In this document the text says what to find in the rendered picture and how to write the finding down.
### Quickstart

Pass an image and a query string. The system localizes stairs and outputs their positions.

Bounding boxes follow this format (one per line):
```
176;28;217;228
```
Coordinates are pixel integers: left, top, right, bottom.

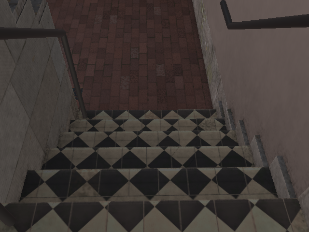
19;109;278;203

